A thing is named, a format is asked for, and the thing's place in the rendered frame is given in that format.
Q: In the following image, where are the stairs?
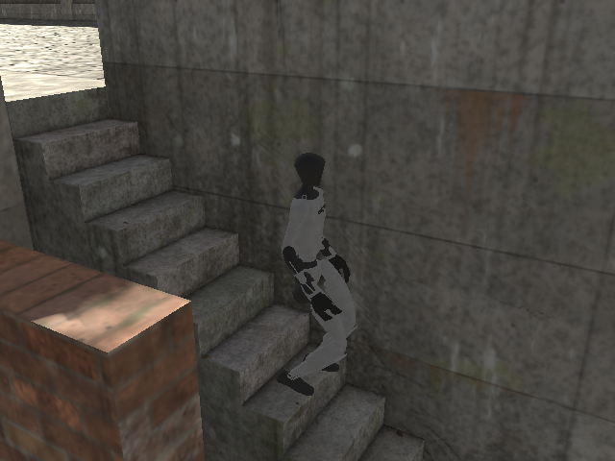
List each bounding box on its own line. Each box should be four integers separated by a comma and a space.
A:
6, 86, 425, 461

